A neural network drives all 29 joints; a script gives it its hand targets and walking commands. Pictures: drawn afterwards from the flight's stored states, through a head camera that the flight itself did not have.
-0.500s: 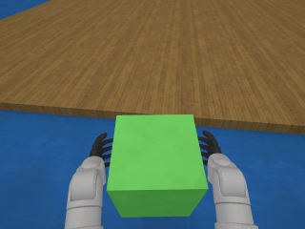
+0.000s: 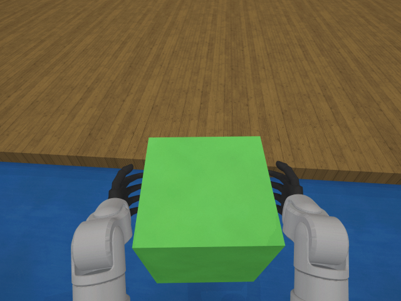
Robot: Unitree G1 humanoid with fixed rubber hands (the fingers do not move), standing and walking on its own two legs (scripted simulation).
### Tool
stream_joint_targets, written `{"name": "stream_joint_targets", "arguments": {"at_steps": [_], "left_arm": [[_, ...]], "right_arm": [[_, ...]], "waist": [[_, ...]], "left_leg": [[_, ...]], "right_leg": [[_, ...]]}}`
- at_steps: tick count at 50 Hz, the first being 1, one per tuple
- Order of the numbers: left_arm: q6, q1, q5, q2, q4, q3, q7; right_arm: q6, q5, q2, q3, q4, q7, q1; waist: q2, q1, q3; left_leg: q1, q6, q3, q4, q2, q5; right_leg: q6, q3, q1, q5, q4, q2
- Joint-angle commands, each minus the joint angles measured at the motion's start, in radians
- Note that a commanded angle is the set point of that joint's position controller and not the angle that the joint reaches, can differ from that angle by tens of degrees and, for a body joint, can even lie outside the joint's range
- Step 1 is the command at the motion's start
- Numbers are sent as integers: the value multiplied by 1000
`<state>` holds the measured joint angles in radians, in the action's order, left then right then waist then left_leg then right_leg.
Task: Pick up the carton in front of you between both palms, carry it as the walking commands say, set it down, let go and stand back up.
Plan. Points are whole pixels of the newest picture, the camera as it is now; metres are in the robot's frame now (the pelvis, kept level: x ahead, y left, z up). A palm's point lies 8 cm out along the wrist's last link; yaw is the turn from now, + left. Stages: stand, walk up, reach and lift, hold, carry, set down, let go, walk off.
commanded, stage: carry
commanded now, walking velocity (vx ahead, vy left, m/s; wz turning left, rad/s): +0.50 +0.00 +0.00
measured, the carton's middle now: (204, 214) +0.29 -0.01 +0.03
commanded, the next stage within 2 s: none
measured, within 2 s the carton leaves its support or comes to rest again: neither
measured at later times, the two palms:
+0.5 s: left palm (137, 108) +0.60 +0.15 +0.08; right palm (244, 103) +0.60 -0.15 +0.08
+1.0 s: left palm (148, 26) +0.96 +0.14 +0.17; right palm (232, 24) +0.97 -0.16 +0.16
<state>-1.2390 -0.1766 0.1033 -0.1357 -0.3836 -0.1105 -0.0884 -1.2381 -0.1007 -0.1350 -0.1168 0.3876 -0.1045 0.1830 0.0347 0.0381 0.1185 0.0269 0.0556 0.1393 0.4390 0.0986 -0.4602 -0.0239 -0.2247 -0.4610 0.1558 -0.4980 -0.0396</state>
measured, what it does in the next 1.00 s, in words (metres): walks ahead: left foot, then right foot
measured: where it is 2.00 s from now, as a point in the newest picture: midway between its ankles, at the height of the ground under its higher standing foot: (187, 184)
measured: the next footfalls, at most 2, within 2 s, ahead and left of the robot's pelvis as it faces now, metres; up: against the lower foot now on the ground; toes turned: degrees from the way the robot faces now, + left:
left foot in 0.48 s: +0.49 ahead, +0.09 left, +0.00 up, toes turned +11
right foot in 0.90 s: +0.72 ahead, -0.09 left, +0.00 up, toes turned -8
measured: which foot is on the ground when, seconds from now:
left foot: down 0.00-0.02, up 0.04-0.46, down 0.48-0.92, up 0.94-1.00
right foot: down 0.00-0.50, up 0.52-0.88, down 0.90-1.00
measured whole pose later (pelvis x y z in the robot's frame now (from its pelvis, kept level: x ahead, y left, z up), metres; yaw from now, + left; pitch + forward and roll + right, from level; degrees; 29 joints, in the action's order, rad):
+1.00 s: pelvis +0.59 -0.01 -0.01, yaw +0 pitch +3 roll -1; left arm -1.35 -0.81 0.04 0.02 -0.05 -0.20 -0.15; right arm -1.35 -0.04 0.05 -0.22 0.05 -0.13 0.81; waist 0.05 -0.04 -0.03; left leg 0.27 -0.01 0.07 0.79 0.03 -0.60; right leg -0.09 -0.18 -0.50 0.14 -0.58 0.01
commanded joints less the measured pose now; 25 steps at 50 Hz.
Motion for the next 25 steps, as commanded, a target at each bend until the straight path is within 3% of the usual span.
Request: {"name": "stream_joint_targets", "arguments": {"at_steps": [1,2,3,4,5,6,9,14,17,19,21,22,23,24,25], "left_arm": [[-12,-400,-348,-797,31,647,226],[-11,-439,-350,-808,41,646,226],[-12,-463,-369,-839,20,655,228],[-7,-484,-382,-875,9,669,231],[0,-515,-390,-908,-11,682,235],[7,-534,-403,-934,-27,697,240],[23,-522,-430,-958,-49,720,259],[24,-458,-442,-910,-56,727,282],[21,-414,-424,-884,-29,715,287],[23,-401,-413,-881,-15,709,288],[27,-409,-408,-879,-24,707,286],[29,-426,-413,-878,-44,710,284],[29,-452,-419,-873,-72,716,281],[28,-483,-424,-858,-95,719,278],[19,-520,-442,-870,-142,736,271]], "right_arm": [[-31,438,-793,723,35,275,510],[-39,445,-809,732,31,277,552],[-37,446,-833,727,13,281,547],[-30,447,-859,722,7,285,549],[-21,442,-892,721,-3,285,544],[-10,431,-910,720,-6,283,533],[23,393,-959,727,-14,264,480],[41,335,-940,719,-9,231,385],[35,333,-924,720,-13,233,365],[32,346,-920,726,-7,241,374],[32,360,-918,731,4,250,392],[34,368,-917,731,13,253,401],[36,376,-913,728,20,255,405],[35,383,-906,724,40,257,423],[43,382,-886,713,44,259,439]], "waist": [[-253,-79,266],[-327,-69,246],[-238,-62,236],[-156,-64,226],[-76,-57,231],[-65,-55,224],[-129,-59,237],[-160,-65,172],[-169,-71,108],[-188,-73,77],[-212,-65,93],[-216,-52,132],[-179,-28,194],[-104,-3,263],[156,-1,375]], "left_leg": [[469,-5,80,531,-39,187],[660,-19,-28,711,-96,-47],[704,-58,-108,805,-18,-32],[702,-77,-121,820,14,17],[687,-84,-129,774,40,88],[660,-83,-127,705,53,145],[636,-69,-67,572,21,217],[685,-51,6,326,-19,327],[627,-65,70,162,-51,395],[557,-82,99,87,-67,450],[426,-98,121,47,-92,462],[308,-99,149,22,-122,437],[124,-104,171,-12,-147,390],[-81,-113,33,-1,-37,266],[-338,-274,-491,-94,273,29]], "right_leg": [[-102,530,623,313,237,-299],[-205,781,691,260,326,-402],[-205,723,665,183,301,-409],[-190,628,613,67,278,-370],[-163,539,575,37,282,-349],[-135,455,538,-21,297,-319],[-104,306,555,-162,301,-265],[-107,181,623,-338,289,-211],[-97,125,606,-426,287,-186],[-81,95,599,-492,282,-182],[-59,56,594,-663,199,-184],[-44,22,578,-719,94,-173],[-22,-18,514,-677,-73,-139],[-4,-8,359,-403,-279,-122],[37,33,40,-124,-607,-16]]}}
